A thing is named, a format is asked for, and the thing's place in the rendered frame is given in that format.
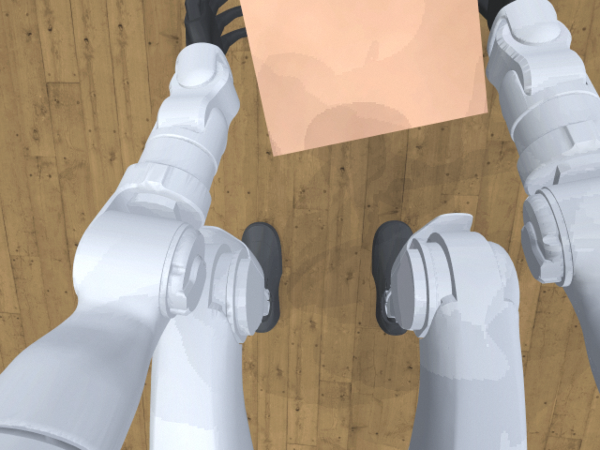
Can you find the robot left upper arm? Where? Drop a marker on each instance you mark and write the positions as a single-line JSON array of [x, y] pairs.
[[79, 386]]

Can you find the carton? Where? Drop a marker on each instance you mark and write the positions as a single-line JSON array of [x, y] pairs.
[[333, 71]]

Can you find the left robot hand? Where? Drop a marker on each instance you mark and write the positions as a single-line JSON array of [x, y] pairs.
[[202, 24]]

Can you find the right robot thigh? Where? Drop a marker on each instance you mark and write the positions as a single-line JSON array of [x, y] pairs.
[[471, 391]]

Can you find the right robot hand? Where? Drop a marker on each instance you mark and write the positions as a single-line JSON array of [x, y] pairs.
[[490, 8]]

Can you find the right robot forearm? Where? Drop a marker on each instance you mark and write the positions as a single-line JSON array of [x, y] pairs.
[[548, 102]]

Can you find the robot right upper arm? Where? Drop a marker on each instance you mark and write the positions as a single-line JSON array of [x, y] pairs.
[[561, 243]]

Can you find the left robot thigh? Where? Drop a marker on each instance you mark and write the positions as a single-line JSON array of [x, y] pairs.
[[197, 399]]

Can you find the left robot forearm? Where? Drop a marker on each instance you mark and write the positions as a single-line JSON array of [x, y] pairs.
[[181, 156]]

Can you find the robot thigh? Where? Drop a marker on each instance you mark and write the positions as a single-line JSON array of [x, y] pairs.
[[197, 399], [471, 391]]

